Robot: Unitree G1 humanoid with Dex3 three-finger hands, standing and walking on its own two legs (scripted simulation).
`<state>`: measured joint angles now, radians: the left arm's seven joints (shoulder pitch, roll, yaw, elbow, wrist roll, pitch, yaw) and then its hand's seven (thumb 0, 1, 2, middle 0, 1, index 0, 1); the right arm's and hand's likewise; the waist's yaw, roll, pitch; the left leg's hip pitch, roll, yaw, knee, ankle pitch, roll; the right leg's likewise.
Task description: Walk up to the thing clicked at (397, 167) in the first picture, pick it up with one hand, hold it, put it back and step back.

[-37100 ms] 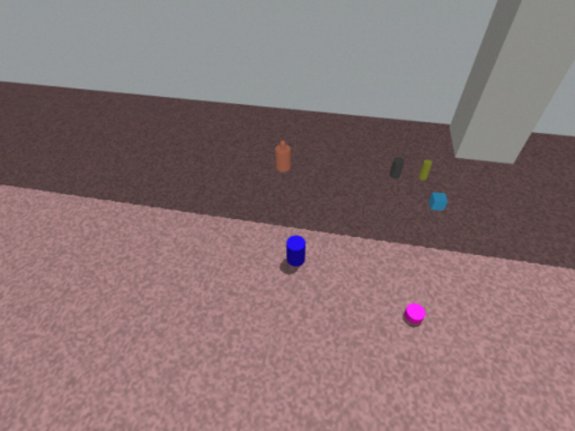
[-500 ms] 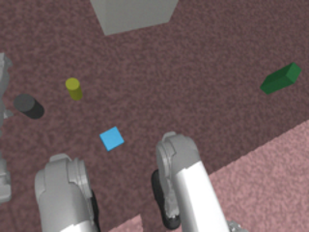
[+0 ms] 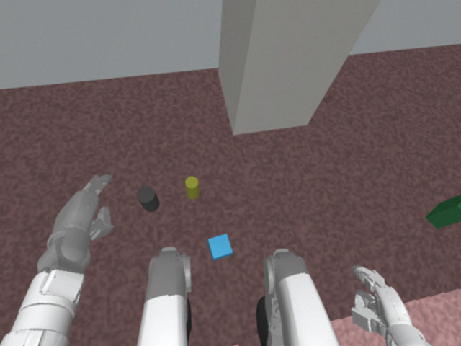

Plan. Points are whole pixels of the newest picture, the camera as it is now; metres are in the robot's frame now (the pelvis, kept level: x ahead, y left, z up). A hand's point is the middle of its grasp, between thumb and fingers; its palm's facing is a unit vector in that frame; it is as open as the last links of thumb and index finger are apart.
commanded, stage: home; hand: left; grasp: from above
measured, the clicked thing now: (148, 199) +0.50 +0.25 -0.46
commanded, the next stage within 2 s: none
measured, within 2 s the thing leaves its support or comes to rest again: neither
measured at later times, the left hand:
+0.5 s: hand (69, 257) +0.25 +0.20 +0.10, palm faces +0.12 -0.97 -0.22, open 7.4 cm
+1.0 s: hand (39, 291) +0.22 +0.19 +0.16, palm faces +0.14 -0.97 -0.19, open 7.4 cm
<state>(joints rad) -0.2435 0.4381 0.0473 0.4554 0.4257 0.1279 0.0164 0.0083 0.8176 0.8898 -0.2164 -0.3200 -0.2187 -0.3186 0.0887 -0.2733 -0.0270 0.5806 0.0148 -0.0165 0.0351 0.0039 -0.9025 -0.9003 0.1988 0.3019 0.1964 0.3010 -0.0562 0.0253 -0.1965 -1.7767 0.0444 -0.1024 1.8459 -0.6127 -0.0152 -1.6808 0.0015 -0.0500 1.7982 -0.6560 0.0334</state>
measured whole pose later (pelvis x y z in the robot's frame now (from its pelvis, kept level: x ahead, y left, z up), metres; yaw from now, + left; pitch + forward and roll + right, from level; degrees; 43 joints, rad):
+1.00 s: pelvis +0.08 +0.00 +0.21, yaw +5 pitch +10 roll -3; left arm 0.50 0.22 0.03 -0.12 -0.05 0.46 0.01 0.02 0.90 0.89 -0.20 -0.30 -0.20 -0.29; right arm 0.27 -0.22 0.03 0.52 0.01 -0.25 -0.19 0.01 -0.90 -0.90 0.20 0.30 0.20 0.30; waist -0.04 0.04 -0.16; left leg -0.71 0.04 -0.07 1.00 -0.46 -0.02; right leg -0.61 -0.02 -0.06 0.93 -0.49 0.02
